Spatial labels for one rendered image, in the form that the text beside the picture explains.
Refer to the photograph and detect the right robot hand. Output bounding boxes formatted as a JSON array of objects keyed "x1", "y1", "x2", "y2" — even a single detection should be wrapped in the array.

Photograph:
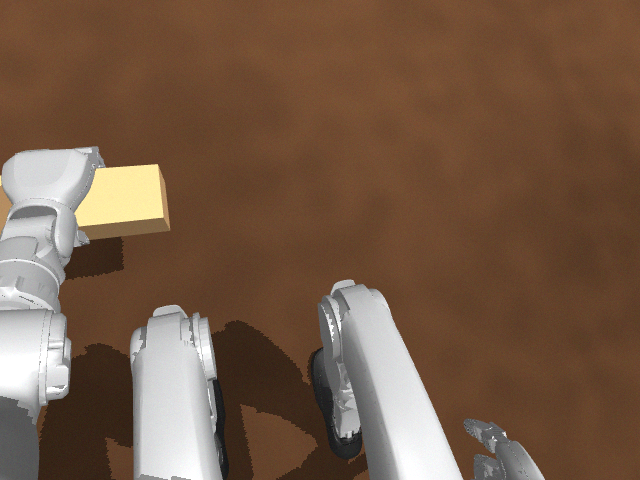
[{"x1": 463, "y1": 419, "x2": 545, "y2": 480}]

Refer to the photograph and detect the carton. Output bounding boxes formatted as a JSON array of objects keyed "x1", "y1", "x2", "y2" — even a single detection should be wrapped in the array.
[{"x1": 0, "y1": 164, "x2": 170, "y2": 240}]

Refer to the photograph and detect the left robot foot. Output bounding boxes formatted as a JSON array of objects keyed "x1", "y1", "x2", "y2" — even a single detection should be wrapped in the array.
[{"x1": 212, "y1": 378, "x2": 229, "y2": 480}]

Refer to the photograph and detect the right robot foot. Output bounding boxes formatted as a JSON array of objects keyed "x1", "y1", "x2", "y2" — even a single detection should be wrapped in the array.
[{"x1": 311, "y1": 347, "x2": 362, "y2": 459}]

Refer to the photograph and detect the left robot hand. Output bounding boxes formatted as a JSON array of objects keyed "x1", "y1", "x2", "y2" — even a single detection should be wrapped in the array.
[{"x1": 1, "y1": 146, "x2": 106, "y2": 247}]

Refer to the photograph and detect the left robot arm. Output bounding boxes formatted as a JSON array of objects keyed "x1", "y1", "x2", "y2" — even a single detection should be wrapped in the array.
[{"x1": 0, "y1": 198, "x2": 76, "y2": 480}]

